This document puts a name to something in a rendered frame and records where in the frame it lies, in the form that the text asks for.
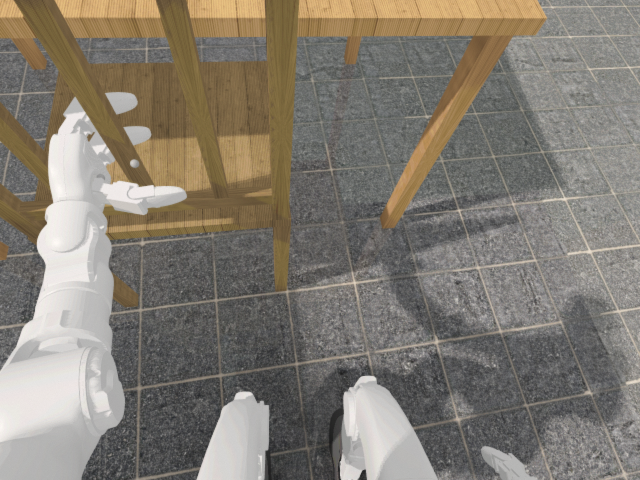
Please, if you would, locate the chair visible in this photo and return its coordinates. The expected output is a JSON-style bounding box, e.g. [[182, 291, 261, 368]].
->
[[0, 0, 299, 308]]

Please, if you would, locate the robot right hand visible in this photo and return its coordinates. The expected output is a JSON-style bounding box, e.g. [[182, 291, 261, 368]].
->
[[481, 446, 537, 480]]

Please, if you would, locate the robot right foot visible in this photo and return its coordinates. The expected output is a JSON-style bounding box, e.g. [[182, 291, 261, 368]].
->
[[329, 408, 360, 480]]

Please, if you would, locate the table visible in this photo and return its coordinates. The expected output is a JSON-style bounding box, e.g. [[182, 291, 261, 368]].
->
[[0, 0, 547, 260]]

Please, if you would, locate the left robot upper arm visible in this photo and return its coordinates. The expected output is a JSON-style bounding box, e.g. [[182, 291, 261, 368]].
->
[[0, 346, 125, 480]]

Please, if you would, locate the robot left hand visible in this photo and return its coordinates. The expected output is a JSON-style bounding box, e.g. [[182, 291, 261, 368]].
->
[[48, 92, 187, 215]]

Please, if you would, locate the left robot forearm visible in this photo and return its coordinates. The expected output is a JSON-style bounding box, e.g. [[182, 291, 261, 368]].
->
[[0, 200, 114, 373]]

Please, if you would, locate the robot right shin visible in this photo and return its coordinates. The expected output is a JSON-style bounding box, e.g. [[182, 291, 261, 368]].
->
[[340, 376, 377, 480]]

